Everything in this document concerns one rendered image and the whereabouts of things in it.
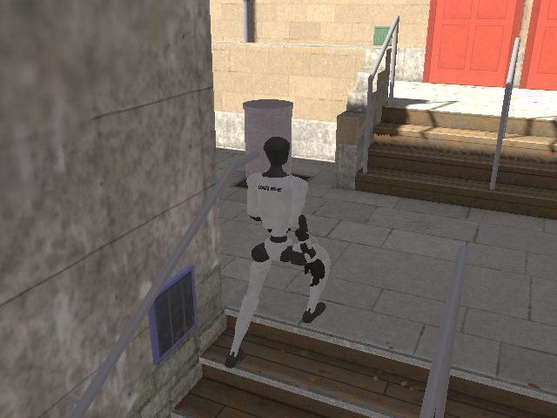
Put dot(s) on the stairs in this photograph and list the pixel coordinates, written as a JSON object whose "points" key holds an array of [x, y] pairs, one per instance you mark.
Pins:
{"points": [[447, 157], [221, 394]]}

